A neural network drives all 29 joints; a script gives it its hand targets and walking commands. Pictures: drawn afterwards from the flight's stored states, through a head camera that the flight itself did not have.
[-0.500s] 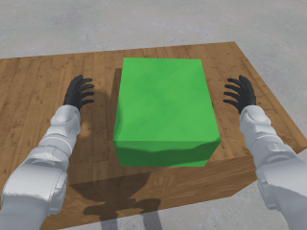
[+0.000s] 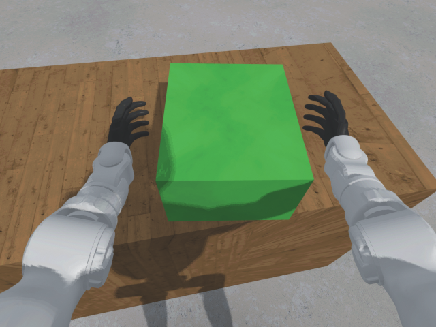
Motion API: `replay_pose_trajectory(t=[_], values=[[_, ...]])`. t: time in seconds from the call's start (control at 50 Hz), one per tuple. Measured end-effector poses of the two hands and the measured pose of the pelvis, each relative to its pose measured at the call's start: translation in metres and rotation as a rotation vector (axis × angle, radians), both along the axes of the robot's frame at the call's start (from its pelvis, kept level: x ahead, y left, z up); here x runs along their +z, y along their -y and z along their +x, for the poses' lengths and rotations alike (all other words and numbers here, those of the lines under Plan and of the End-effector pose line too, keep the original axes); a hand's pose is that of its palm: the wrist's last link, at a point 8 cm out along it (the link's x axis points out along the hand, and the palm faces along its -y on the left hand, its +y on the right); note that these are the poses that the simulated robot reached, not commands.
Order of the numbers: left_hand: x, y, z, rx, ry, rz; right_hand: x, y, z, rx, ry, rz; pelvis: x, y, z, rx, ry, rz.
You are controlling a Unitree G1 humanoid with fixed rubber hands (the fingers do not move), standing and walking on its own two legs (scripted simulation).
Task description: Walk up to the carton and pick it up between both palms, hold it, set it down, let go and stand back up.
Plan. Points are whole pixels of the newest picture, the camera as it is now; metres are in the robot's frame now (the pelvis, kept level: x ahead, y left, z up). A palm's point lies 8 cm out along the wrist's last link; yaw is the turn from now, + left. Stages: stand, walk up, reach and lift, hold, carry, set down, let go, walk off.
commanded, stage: reach and lift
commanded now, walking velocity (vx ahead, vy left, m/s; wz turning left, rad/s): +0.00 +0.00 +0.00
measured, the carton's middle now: (228, 139) +0.49 +0.01 +0.03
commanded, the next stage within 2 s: none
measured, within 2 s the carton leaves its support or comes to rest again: neither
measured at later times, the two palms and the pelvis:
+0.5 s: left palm (136, 139) +0.45 +0.18 +0.07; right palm (317, 136) +0.47 -0.15 +0.09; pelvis +0.00 +0.01 +0.01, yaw +0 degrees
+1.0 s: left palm (135, 140) +0.44 +0.18 +0.07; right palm (317, 142) +0.46 -0.15 +0.08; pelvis +0.02 +0.01 +0.03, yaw +1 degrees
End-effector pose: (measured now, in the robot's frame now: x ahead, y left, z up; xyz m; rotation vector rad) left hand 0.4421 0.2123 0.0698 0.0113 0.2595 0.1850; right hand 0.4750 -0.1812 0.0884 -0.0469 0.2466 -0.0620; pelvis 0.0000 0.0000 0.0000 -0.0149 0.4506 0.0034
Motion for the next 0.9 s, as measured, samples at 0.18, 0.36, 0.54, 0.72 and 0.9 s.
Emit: replay_pose_trajectory(t=[0.18,0.36,0.54,0.72,0.9], values=[[0.0,0.014,-0.001,-0.018,0.014,-0.015,-0.002,-0.022,-0.003,0.024,-0.008,0.013,0.0,-0.003,-0.002,0.003,0.005,-0.001],[0.002,0.028,0.002,-0.018,0.016,-0.029,-0.003,-0.031,-0.005,0.012,-0.008,0.01,0.004,-0.006,-0.001,-0.003,0.021,-0.002],[0.002,0.028,0.003,-0.012,0.011,-0.026,-0.003,-0.033,-0.005,0.005,-0.012,0.003,0.011,-0.008,0.005,-0.008,0.039,-0.001],[0.002,0.027,0.004,-0.011,0.015,-0.032,-0.002,-0.034,-0.006,0.005,-0.011,-0.006,0.018,-0.009,0.01,-0.01,0.065,0.0],[0.002,0.027,0.002,-0.016,0.032,-0.024,-0.003,-0.035,-0.012,0.007,0.029,-0.037,0.028,-0.008,0.017,0.003,0.133,0.004]])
